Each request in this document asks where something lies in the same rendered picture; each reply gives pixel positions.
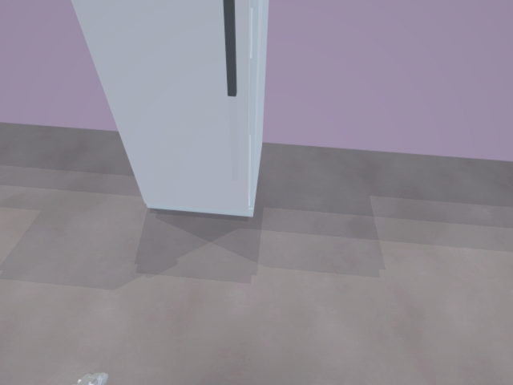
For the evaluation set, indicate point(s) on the fridge door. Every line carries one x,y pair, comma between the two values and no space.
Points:
162,65

